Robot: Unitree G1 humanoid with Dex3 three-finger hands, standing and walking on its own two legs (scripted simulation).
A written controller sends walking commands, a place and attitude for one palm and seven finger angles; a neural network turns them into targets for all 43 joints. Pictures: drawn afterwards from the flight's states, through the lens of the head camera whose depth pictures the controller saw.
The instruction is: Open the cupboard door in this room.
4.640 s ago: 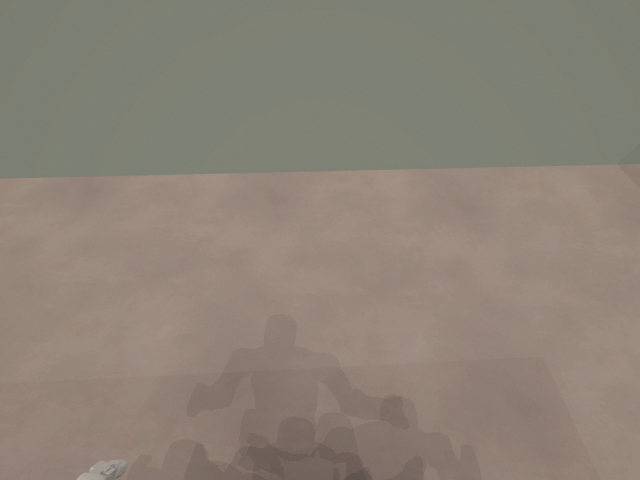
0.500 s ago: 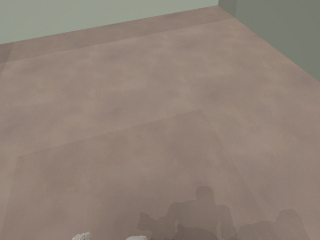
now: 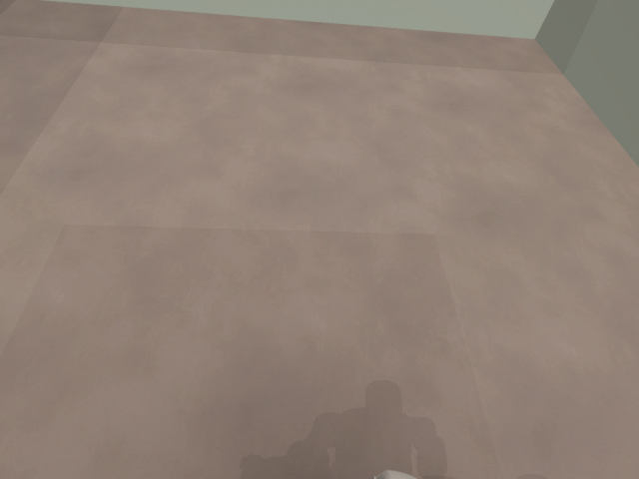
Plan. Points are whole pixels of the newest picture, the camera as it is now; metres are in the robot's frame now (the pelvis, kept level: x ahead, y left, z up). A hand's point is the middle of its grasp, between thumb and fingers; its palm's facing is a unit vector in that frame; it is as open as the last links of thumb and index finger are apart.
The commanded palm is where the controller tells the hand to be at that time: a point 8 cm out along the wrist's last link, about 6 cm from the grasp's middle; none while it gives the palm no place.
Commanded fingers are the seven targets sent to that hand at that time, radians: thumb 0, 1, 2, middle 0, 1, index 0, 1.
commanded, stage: turn or walk to find it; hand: left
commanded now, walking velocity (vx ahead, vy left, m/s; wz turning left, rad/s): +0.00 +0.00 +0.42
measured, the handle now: out of the picture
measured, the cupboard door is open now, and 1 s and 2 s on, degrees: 0 0 0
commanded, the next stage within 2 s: none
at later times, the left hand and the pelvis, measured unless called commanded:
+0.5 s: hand out of the picture +0.04 +0.16 -0.14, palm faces +0.21 -0.94 -0.26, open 7.4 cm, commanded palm none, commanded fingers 0.00 0.90 0.90 -0.20 -0.30 -0.20 -0.30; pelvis -0.02 -0.04 +0.00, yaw +12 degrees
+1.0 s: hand out of the picture -0.13 +0.21 -0.18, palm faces +0.45 -0.86 -0.24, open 7.4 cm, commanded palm none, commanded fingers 0.00 0.90 0.90 -0.20 -0.30 -0.20 -0.30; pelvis -0.06 +0.00 +0.00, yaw +24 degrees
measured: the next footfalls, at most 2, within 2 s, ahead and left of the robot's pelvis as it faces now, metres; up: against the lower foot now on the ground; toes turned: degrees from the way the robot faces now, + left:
right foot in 0.40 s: +0.04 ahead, -0.14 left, +0.00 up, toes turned +6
left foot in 0.84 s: -0.06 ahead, +0.11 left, +0.00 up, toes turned +26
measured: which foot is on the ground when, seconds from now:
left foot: down 0.00-0.40, up 0.42-0.82, down 0.84-1.00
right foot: up 0.00-0.38, down 0.40-0.84, up 0.86-1.00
